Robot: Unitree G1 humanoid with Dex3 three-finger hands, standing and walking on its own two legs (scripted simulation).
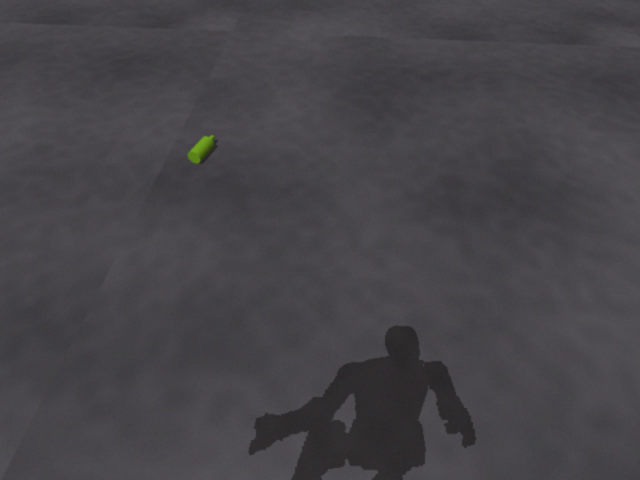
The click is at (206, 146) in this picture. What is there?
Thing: lying bottle
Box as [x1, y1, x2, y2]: [188, 135, 214, 163]
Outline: 212,135 209,137 202,137 188,152 188,157 190,160 196,163 200,161 213,146 212,140 214,137
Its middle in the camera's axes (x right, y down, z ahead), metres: -0.61 -0.50 +2.06
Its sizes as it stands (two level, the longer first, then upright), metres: 0.198 0.072 0.072
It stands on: the floor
